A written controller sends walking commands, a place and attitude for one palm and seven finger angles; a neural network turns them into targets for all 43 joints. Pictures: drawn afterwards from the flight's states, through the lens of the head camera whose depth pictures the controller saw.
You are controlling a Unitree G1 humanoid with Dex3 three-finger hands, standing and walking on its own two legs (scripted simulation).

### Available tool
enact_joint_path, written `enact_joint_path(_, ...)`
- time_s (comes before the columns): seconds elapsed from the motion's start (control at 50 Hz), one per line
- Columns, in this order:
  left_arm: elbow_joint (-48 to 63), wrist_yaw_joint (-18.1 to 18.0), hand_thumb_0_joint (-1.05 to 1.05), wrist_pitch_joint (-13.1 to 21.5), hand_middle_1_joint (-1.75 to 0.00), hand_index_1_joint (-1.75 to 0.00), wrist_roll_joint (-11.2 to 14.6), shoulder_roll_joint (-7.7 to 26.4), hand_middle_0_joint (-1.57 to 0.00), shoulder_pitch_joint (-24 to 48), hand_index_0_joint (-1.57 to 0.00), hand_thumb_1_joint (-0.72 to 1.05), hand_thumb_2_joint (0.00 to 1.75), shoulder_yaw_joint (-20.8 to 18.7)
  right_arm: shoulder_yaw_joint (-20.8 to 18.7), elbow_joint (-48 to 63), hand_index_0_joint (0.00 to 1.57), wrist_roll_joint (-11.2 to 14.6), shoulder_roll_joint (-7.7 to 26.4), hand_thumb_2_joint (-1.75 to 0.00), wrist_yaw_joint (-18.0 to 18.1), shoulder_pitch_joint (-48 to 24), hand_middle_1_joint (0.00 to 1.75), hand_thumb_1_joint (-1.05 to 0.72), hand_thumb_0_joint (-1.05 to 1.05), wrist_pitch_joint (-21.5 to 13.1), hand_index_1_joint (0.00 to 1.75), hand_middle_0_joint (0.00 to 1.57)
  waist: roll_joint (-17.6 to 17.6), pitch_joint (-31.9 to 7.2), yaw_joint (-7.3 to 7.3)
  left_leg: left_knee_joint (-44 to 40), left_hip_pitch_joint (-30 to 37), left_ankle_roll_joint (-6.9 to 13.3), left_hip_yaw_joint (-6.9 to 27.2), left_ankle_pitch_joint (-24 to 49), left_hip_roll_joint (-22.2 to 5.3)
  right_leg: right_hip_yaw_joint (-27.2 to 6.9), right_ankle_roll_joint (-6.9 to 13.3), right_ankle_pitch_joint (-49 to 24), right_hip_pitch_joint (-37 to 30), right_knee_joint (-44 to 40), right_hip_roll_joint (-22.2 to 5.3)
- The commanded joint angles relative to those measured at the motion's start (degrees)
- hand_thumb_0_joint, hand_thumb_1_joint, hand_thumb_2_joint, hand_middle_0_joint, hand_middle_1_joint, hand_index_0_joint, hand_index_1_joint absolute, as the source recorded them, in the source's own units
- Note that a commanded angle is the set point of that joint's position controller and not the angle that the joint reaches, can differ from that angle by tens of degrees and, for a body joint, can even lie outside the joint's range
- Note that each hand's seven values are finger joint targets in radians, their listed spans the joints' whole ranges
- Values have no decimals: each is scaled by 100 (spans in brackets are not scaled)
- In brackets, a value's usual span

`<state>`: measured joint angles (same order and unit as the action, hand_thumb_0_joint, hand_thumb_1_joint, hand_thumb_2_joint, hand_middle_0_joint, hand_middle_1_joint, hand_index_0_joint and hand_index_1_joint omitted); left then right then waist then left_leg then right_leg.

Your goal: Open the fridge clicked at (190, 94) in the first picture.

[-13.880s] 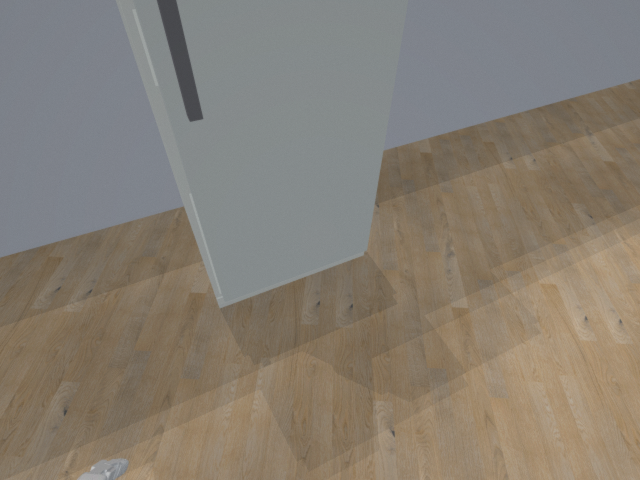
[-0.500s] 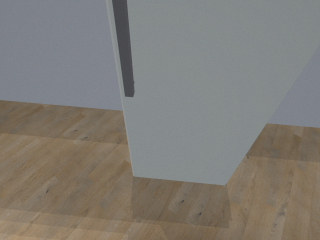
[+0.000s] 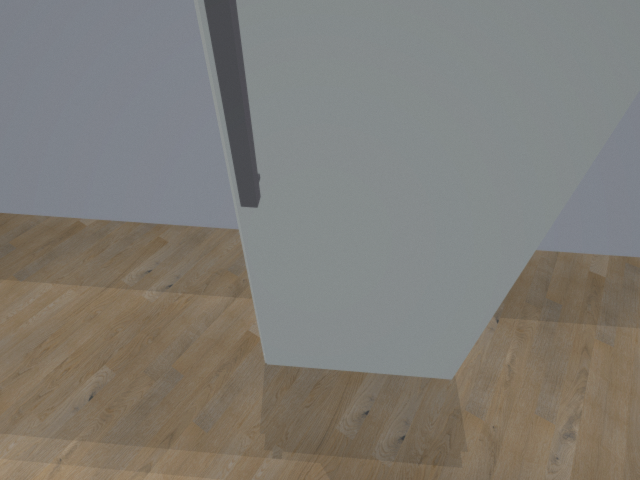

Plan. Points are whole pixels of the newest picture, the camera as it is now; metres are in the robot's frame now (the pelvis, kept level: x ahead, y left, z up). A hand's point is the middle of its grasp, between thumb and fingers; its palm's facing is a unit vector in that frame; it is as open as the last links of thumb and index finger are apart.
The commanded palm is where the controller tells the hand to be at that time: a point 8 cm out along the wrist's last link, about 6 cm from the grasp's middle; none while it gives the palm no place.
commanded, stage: shuffle to correct the standing spot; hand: left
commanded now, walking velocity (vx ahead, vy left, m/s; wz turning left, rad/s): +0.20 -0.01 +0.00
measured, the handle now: (238, 86) +0.54 +0.15 +0.24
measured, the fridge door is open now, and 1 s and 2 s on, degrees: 0 0 0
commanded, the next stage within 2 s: come to a stop and stand still in 0.08 s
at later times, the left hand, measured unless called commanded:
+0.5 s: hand out of the picture +0.10 +0.18 -0.18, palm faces +0.03 -0.97 -0.24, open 7.3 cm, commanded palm none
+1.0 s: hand out of the picture +0.04 +0.18 -0.17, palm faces +0.03 -0.98 -0.21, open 7.3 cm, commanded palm none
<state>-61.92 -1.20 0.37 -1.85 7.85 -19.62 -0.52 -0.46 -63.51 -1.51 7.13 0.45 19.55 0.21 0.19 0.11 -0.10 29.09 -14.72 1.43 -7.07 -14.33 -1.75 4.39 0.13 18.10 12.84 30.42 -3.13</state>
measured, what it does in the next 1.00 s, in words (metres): stands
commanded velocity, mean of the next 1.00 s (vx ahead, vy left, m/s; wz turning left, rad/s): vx -0.03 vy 0.00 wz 0.00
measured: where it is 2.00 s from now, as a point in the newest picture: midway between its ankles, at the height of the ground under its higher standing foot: outside the picture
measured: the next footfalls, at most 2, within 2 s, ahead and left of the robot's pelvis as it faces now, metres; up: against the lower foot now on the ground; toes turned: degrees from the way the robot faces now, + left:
none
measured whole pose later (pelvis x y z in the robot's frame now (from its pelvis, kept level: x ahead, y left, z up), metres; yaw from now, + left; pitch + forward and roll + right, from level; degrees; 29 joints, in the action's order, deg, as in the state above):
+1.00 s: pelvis +0.03 +0.00 +0.00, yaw +0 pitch -2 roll +1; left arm -60.5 -1.5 -0.4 -1.3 9.1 -15.3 -0.6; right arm -1.3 -60.0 -1.0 9.7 1.5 12.3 0.2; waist -0.3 2.7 -0.5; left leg 26.2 -13.0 0.9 -6.0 -11.5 -0.8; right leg 3.2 0.9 14.6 12.7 29.0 -1.4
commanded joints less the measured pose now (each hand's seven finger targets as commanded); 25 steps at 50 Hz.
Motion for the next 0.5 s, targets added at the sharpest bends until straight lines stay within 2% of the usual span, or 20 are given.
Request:
enact_joint_path(0.0, 118, 11, 0, 104, -30, -30, 28, 479, -20, -595, -20, 90, 90, -158, -127, 277, 20, 13, 497, -90, 27, 220, 30, -90, 0, -128, 30, 20, 190, 864, -90, -615, -639, 147, 591, -1507, -345, -692, 404, 1289, 371, -884, -358)
enact_joint_path(0.04, 83, 8, 0, 153, -30, -30, 51, 568, -20, -724, -20, 90, 90, -198, -86, 328, 20, 22, 369, -90, 17, 201, 30, -90, 0, -205, 30, 20, 574, 664, -120, -65, -700, 88, 247, -890, -140, -996, 540, 1004, 29, -1011, -606)
enact_joint_path(0.08, 57, -9, 0, 152, -30, -30, 61, 679, -20, -817, -20, 90, 90, -248, -84, 371, 20, 23, 305, -90, -2, 143, 30, -90, 0, -225, 30, 20, 862, 710, -128, 392, -848, 44, 44, -816, -9, -1256, 669, 1153, -12, -1180, -815)
enact_joint_path(0.1, 42, -20, 0, 156, -30, -30, 50, 702, -20, -884, -20, 90, 90, -275, -88, 415, 20, 25, 280, -90, -8, 99, 30, -90, 0, -228, 30, 20, 883, 769, -122, 575, -947, 42, -30, -739, 7, -1321, 723, 931, -108, -1196, -885)
enact_joint_path(0.14, 44, -18, 0, 170, -30, -30, 50, 678, -20, -872, -20, 90, 90, -291, -78, 398, 20, 35, 237, -90, -12, 135, 30, -90, 0, -272, 30, 20, 703, 815, -47, 499, -681, 53, -70, -519, -14, -1168, 742, 295, 48, -962, -893)
enact_joint_path(0.16, 64, -8, 0, 172, -30, -30, 52, 638, -20, -764, -20, 90, 90, -283, -76, 334, 20, 45, 268, -90, -6, 352, 30, -90, 0, -303, 30, 20, 454, 731, 72, 188, -225, 79, -7, -259, -65, -850, 657, 12, 249, -615, -700)
enact_joint_path(0.18, 116, 4, 0, 163, -30, -30, 52, 488, -20, -606, -20, 90, 90, -251, -90, 184, 20, 47, 411, -90, 28, 700, 30, -90, 0, -340, 30, 20, -168, 617, 214, -209, 471, 163, 354, 623, -327, -377, 468, -432, 628, 92, -332)
enact_joint_path(0.2, 208, -2, 0, 167, -30, -30, 47, 289, -20, -465, -20, 90, 90, -202, -148, -38, 20, 34, 683, -90, 99, 1170, 30, -90, 0, -362, 30, 20, -1166, 396, 339, -382, 1288, 451, 1126, 2363, -968, 157, 220, -606, 1221, 1107, 48)
enact_joint_path(0.22, 323, -41, 0, 176, -30, -30, 61, 178, -20, -183, -20, 90, 90, -126, -125, -193, 20, 19, 765, -90, 186, 1546, 30, -90, 0, -354, 30, 20, -1758, 342, 446, -570, 1894, 842, 1695, 4799, -1573, 317, 60, 722, 1880, 1872, 205)
enact_joint_path(0.24, 338, -76, 0, 146, -30, -30, 82, 227, -20, -36, -20, 90, 90, -122, -56, -244, 20, 15, 703, -90, 252, 1525, 30, -90, 0, -319, 30, 20, -1724, 350, 405, -492, 2069, 1069, 1659, 6384, -1789, 20, 49, 1582, 2087, 2218, 40)
enact_joint_path(0.26, 324, -87, 0, 123, -30, -30, 107, 216, -20, 25, -20, 90, 90, -132, -19, -187, 20, 13, 634, -90, 277, 1273, 30, -90, 0, -305, 30, 20, -1285, 372, 311, -394, 1855, 1073, 1429, 6630, -1753, -100, 70, 1597, 1855, 1989, -96)
enact_joint_path(0.28, 296, -84, 0, 97, -30, -30, 120, 125, -20, 44, -20, 90, 90, -125, -22, -79, 20, 13, 636, -90, 287, 974, 30, -90, 0, -302, 30, 20, -1035, 460, 222, -437, 1521, 946, 1189, 6340, -1603, -110, 49, 1323, 1481, 1549, -151)
enact_joint_path(0.3, 242, -60, 0, 94, -30, -30, 99, 109, -20, 9, -20, 90, 90, -130, -34, -9, 20, 28, 636, -90, 292, 645, 30, -90, 0, -285, 30, 20, -791, 563, 97, -370, 1355, 758, 926, 6146, -1360, 35, 22, 845, 1185, 853, -106)
enact_joint_path(0.34, 98, -44, 0, 84, -30, -30, 101, 195, -20, -427, -20, 90, 90, -173, -98, 152, 20, 94, 779, -90, 306, 269, 30, -90, 0, -255, 30, 20, -525, 135, -137, -109, 1154, 366, 588, 5147, -998, 169, -36, -932, 229, -310, 8)
enact_joint_path(0.36, 69, -63, 0, 80, -30, -30, 92, 343, -20, -547, -20, 90, 90, -202, -136, 224, 20, 129, 711, -90, 300, 220, 30, -90, 0, -244, 30, 20, -309, -8, -166, 21, 784, 211, 489, 4414, -851, 11, -9, -2070, -240, -325, -110)
enact_joint_path(0.38, 94, -82, 0, 83, -30, -30, 88, 515, -20, -563, -20, 90, 90, -229, -153, 283, 20, 144, 617, -90, 290, 219, 30, -90, 0, -223, 30, 20, -4, -148, -154, 66, 356, 81, 412, 3350, -651, -386, 133, -3434, -632, -29, -391)
enact_joint_path(0.4, 161, -86, 0, 86, -30, -30, 81, 631, -20, -482, -20, 90, 90, -242, -178, 311, 20, 145, 517, -90, 285, 254, 30, -90, 0, -194, 30, 20, 210, -188, -126, 30, 36, 1, 392, 2352, -478, -585, 349, -4531, -835, 232, -748)
enact_joint_path(0.42, 221, -73, 0, 57, -30, -30, 75, 704, -20, -393, -20, 90, 90, -254, -211, 307, 20, 131, 462, -90, 277, 278, 30, -90, 0, -151, 30, 20, 264, -135, -81, 112, 14, -51, 316, 1781, -333, -626, 501, -4932, -691, 383, -971)
enact_joint_path(0.46, 242, -118, 0, 43, -30, -30, 78, 766, -20, -336, -20, 90, 90, -292, -241, 272, 20, 130, 351, -90, 270, 320, 30, -90, 0, -64, 30, 20, 916, -399, -89, 694, -36, -128, 181, 1205, -195, -754, 724, -5597, -834, 307, -1149)
enact_joint_path(0.48, 241, -132, 0, 35, -30, -30, 76, 800, -20, -352, -20, 90, 90, -297, -239, 313, 20, 138, 284, -90, 244, 202, 30, -90, 0, -42, 30, 20, 1099, -407, -154, 1018, -272, -184, 142, 82, -34, -869, 896, -5987, -960, 158, -1324)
